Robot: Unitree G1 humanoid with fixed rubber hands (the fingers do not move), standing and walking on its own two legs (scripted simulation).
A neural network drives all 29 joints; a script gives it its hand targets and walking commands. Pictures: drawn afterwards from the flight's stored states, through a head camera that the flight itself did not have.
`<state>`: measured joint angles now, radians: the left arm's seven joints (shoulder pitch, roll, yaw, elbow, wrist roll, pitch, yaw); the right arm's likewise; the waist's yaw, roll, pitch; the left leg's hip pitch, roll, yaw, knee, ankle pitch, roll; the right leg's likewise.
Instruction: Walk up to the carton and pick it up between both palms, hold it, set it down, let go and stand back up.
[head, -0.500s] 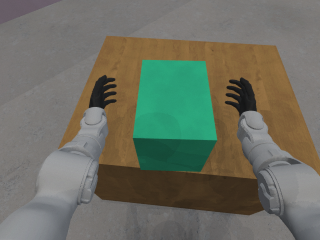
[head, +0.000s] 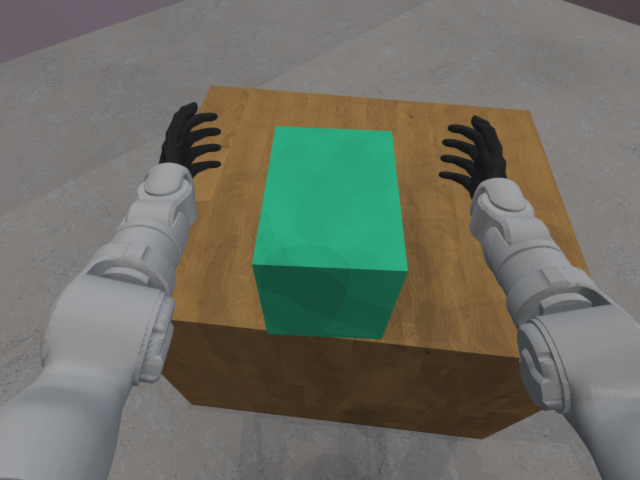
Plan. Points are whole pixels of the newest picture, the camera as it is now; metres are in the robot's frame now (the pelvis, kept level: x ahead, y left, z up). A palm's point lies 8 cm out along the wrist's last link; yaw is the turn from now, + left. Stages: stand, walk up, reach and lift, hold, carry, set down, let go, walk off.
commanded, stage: set down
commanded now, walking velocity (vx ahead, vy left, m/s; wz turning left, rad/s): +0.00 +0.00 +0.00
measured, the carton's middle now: (329, 233) +0.49 +0.00 -0.03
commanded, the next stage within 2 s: none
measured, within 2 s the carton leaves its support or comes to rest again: neither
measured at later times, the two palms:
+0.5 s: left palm (183, 248) +0.42 +0.19 +0.05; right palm (469, 262) +0.39 -0.18 +0.04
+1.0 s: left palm (156, 319) +0.33 +0.22 +0.01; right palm (468, 322) +0.32 -0.17 +0.01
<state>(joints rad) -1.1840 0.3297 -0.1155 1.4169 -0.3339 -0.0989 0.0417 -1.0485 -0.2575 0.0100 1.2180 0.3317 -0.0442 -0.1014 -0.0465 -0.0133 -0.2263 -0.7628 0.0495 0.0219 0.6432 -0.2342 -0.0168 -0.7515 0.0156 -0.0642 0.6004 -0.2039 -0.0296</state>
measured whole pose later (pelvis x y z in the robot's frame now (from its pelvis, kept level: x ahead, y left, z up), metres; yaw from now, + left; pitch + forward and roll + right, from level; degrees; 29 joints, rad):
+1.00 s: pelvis +0.01 +0.00 +0.02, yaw +2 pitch +6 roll -1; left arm -0.37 0.22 0.01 0.96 -0.18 -0.36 0.00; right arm -0.31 -0.09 0.01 0.89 0.23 -0.35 -0.12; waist -0.02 -0.01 -0.06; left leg -0.42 0.03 -0.01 0.55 -0.24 -0.01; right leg -0.39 0.01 -0.07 0.49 -0.21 -0.02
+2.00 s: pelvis +0.05 +0.01 +0.02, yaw -1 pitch -5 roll -1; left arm 0.18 0.19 -0.03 0.65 -0.09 -0.20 0.00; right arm 0.16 -0.13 0.02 0.83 0.10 -0.43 -0.02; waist 0.02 0.00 0.04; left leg -0.06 0.03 0.03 0.45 -0.30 -0.01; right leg -0.06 0.02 -0.01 0.42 -0.27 -0.01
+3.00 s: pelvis +0.03 +0.00 +0.03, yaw -2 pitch -6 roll +0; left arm 0.17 0.20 -0.01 0.54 -0.01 0.15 0.02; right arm 0.19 -0.16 -0.06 0.72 -0.04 -0.17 0.03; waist 0.01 0.00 0.10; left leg -0.07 0.03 0.05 0.41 -0.24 -0.01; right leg -0.09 0.02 0.00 0.41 -0.22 -0.02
